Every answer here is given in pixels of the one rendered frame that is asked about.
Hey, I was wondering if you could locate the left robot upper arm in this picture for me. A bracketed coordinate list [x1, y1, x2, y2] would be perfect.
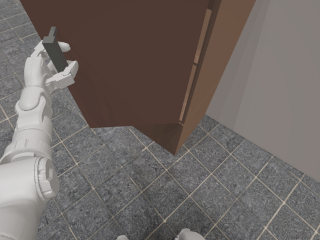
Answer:
[0, 156, 60, 240]

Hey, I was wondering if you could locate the cupboard door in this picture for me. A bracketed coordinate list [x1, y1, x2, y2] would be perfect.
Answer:
[20, 0, 209, 128]

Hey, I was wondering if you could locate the robot left hand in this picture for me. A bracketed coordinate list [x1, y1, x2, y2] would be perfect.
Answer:
[24, 40, 79, 96]

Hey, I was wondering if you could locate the right robot shin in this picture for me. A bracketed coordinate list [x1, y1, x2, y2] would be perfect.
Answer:
[178, 228, 190, 236]

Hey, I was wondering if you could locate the left robot shin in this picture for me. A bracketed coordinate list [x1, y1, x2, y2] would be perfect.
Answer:
[117, 235, 128, 239]

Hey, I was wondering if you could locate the robot shin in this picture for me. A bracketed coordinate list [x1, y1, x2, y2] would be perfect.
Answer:
[117, 235, 128, 239]
[178, 228, 190, 236]

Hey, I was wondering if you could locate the robot left forearm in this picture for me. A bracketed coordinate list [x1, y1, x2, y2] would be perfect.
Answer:
[0, 86, 53, 165]

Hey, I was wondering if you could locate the handle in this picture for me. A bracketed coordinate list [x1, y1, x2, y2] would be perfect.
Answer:
[42, 26, 69, 73]

